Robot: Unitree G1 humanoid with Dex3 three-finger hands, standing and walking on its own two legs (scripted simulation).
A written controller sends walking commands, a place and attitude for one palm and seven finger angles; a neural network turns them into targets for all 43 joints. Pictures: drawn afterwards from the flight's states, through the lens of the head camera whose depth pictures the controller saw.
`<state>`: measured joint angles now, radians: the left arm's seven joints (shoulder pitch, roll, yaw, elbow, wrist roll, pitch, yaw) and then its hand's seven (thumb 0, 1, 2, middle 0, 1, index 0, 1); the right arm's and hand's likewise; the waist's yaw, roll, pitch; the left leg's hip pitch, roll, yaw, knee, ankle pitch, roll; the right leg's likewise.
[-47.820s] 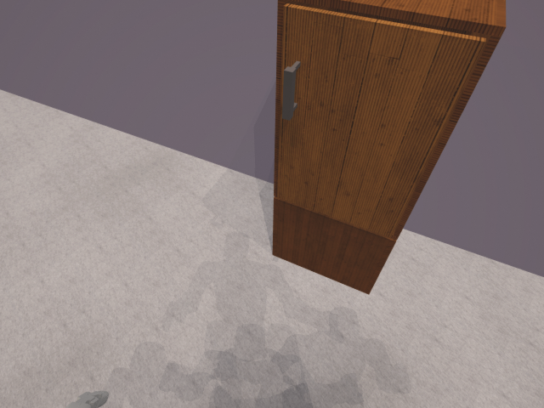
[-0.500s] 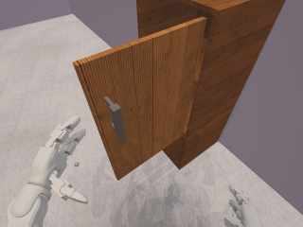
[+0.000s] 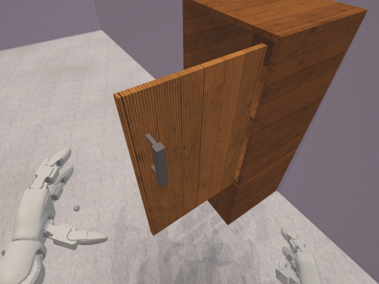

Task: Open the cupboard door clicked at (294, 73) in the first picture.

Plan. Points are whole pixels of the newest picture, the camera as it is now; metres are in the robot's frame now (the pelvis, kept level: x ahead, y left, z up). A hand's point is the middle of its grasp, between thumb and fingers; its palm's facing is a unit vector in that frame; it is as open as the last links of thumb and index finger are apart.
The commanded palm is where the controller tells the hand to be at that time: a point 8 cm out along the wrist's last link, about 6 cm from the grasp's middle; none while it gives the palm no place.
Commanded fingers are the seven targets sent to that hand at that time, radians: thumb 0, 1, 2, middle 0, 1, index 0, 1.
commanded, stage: draw the hand back to the body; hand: left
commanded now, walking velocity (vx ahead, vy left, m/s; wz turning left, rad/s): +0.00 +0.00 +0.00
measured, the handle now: (156, 160) +0.36 +0.12 +0.08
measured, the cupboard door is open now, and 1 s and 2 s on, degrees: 91 91 91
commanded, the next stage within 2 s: step back with the hand held close in 0.94 s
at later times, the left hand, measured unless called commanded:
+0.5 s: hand (64, 181) +0.23 +0.25 +0.15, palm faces +0.41 -0.82 -0.40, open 9.8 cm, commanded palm +0.19 +0.29 +0.17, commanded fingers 0.00 0.83 0.87 -0.20 -0.30 -0.20 -0.30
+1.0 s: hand (64, 181) +0.23 +0.24 +0.16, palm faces +0.43 -0.81 -0.40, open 7.4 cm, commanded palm +0.18 +0.28 +0.18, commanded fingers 0.00 0.90 0.90 -0.20 -0.30 -0.20 -0.30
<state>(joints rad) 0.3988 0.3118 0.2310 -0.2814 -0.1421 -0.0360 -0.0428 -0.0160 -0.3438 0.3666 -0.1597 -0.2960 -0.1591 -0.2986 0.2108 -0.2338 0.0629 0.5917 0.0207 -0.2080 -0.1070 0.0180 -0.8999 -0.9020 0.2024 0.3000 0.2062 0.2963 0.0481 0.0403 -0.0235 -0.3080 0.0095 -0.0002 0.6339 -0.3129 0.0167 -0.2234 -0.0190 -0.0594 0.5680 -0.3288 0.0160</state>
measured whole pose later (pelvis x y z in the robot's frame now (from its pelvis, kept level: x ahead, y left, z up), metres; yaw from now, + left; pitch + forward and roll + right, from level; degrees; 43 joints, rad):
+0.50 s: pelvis +0.03 -0.01 +0.02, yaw -2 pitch -3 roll +0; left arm 0.45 0.33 0.30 -0.34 -0.05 -0.05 0.11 0.00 0.49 0.72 -0.19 -0.30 -0.19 -0.30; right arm 0.18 -0.23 0.02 0.65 0.00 -0.09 -0.08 0.02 -0.90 -0.90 0.20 0.30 0.21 0.30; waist 0.07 0.06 0.02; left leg -0.09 0.01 0.03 0.40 -0.25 0.00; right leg -0.03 -0.01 -0.03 0.36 -0.27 0.01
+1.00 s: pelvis +0.03 -0.02 +0.02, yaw -2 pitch -4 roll +0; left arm 0.43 0.33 0.33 -0.33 -0.06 -0.07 0.10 0.01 0.89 0.90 -0.21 -0.30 -0.21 -0.30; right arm 0.18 -0.22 0.01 0.66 0.00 -0.08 -0.08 0.02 -0.90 -0.90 0.20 0.30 0.21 0.30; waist 0.07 0.06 0.03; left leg -0.08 0.03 0.02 0.38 -0.24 -0.01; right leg -0.02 0.00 -0.04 0.35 -0.26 -0.01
